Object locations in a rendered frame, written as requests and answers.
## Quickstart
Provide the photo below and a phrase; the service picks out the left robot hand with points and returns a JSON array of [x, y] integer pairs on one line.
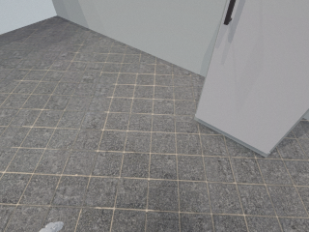
[[53, 227]]

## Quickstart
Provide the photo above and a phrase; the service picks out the handle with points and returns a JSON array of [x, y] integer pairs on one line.
[[229, 12]]

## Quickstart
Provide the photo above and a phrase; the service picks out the fridge door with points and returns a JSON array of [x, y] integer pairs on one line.
[[257, 85]]

